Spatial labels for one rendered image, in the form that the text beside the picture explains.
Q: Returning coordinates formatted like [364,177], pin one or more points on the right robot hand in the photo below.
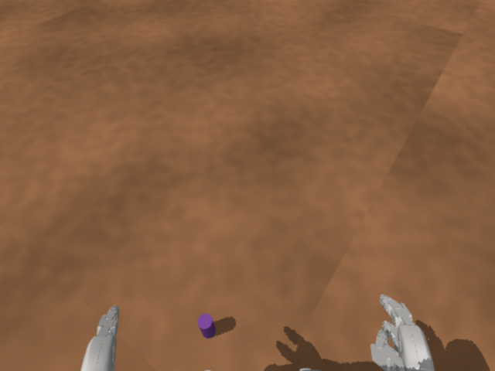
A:
[411,348]

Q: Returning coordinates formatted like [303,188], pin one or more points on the can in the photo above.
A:
[205,322]

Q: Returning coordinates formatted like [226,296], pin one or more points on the left robot hand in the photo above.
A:
[100,353]

